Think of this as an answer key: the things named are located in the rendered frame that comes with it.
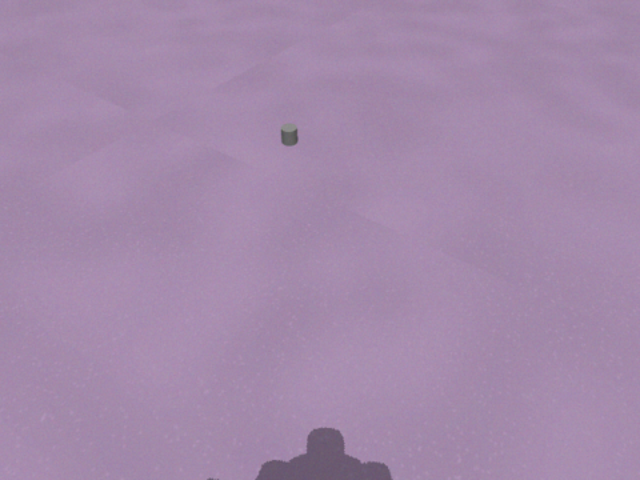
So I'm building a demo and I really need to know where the can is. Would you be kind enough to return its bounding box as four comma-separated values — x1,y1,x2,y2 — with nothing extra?
281,123,298,146

